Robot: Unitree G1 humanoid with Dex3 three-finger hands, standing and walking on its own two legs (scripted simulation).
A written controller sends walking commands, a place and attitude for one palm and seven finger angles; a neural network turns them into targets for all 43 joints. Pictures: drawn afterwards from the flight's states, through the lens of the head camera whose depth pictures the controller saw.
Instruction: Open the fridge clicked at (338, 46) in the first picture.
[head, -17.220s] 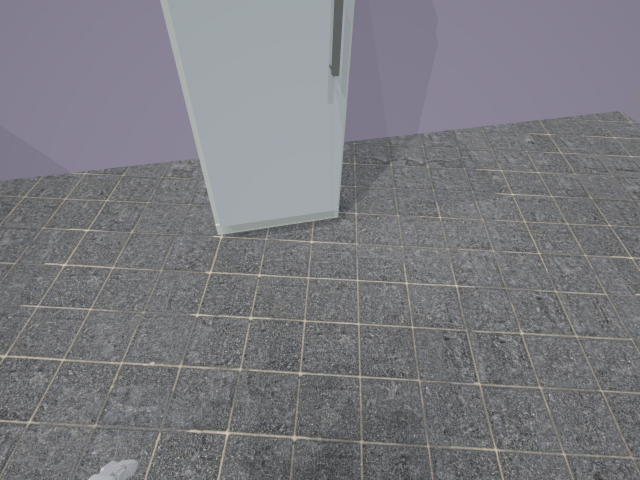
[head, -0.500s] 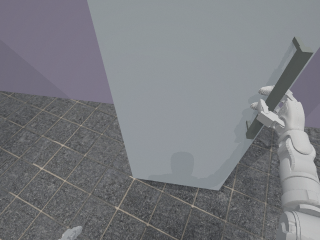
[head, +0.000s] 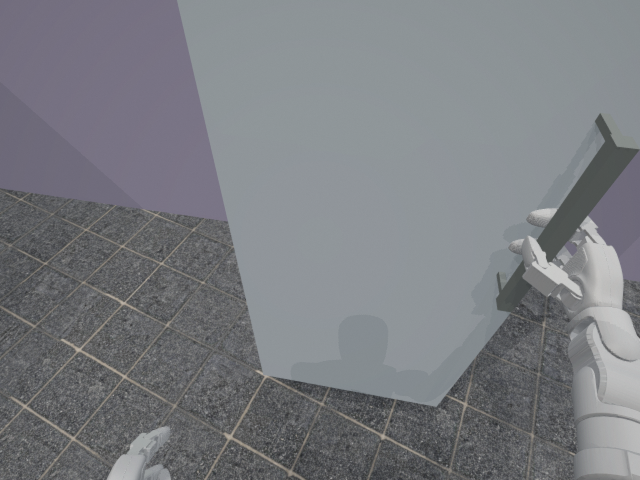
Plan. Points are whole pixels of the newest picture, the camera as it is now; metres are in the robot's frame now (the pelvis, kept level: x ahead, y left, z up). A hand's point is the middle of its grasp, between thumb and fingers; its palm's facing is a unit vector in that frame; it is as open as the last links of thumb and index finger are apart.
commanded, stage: pull the door a little, standing still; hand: right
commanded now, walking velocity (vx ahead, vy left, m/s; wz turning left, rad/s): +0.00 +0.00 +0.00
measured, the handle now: (546, 230) +0.43 -0.23 +0.11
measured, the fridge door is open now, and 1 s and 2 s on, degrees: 0 22 59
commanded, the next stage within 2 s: walk backward, drawing the door open in 0.46 s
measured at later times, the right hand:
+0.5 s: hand (534, 296) +0.33 -0.20 +0.11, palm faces +0.04 +1.00 +0.01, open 6.1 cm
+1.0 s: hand (503, 390) +0.22 -0.14 +0.10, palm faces +0.18 +0.96 -0.22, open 6.0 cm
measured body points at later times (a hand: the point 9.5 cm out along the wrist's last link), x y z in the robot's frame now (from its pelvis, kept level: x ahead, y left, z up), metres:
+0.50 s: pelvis +0.03 -0.01 +0.01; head +0.03 -0.01 +0.46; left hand +0.15 +0.23 -0.08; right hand +0.32 -0.25 +0.11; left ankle -0.04 +0.11 -0.72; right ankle -0.03 -0.11 -0.72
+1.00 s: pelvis -0.02 +0.01 +0.02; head +0.00 +0.06 +0.46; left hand +0.17 +0.21 -0.09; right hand +0.21 -0.19 +0.12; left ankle -0.02 +0.10 -0.72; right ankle -0.03 -0.12 -0.72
